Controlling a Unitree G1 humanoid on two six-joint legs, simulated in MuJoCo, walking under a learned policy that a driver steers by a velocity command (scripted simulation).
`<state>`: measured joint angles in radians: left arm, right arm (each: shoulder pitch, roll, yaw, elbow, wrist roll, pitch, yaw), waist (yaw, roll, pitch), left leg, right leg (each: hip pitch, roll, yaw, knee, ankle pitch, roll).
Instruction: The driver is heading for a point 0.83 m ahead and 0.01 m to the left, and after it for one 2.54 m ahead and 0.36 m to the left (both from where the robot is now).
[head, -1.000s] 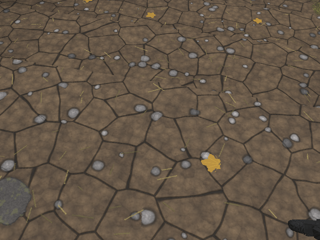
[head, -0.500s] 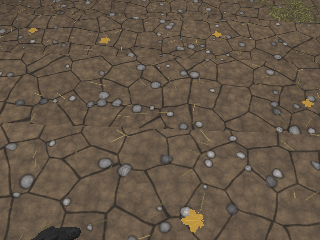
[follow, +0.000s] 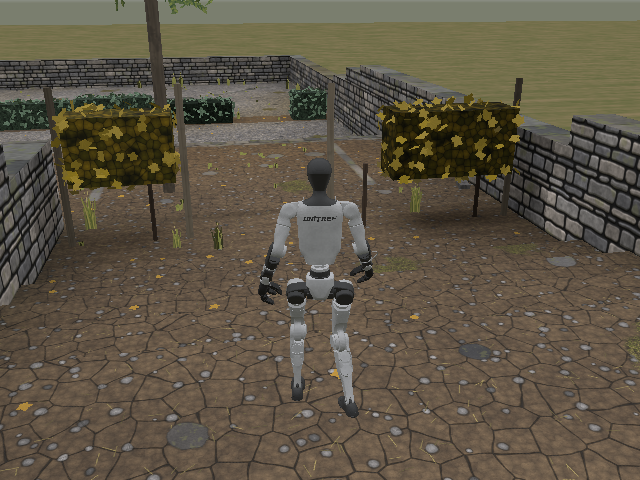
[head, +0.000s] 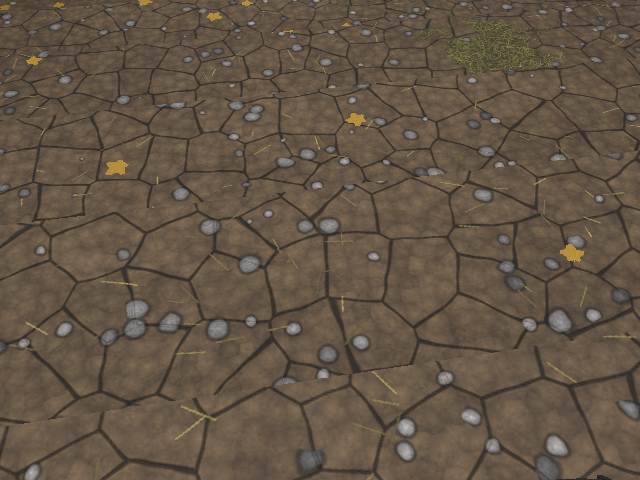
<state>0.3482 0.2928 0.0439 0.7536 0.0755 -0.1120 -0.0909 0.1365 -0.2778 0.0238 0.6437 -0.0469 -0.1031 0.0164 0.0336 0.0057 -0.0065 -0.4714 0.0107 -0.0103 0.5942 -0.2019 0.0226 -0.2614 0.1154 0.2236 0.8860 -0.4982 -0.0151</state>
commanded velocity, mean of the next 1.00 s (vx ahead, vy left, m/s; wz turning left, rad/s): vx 0.50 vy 0.00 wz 0.00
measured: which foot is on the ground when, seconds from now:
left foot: down 0.00-0.48, up 0.50-0.92, down 0.94-1.00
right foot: up 0.00-0.46, down 0.48-0.98, up 1.00-1.00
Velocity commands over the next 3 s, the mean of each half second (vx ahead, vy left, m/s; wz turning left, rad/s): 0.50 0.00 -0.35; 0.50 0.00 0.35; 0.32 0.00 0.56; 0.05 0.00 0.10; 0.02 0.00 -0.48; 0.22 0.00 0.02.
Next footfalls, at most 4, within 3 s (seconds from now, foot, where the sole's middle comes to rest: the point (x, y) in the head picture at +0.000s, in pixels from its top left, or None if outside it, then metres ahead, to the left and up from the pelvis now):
0.48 right None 0.38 -0.17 -0.76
0.94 left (314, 423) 0.59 0.06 -0.76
1.40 right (393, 341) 0.90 -0.13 -0.93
1.76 left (300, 360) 0.83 0.11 -0.93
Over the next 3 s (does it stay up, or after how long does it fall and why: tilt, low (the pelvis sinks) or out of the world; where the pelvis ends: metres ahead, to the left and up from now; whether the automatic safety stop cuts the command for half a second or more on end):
stays up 1.05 -0.01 -0.16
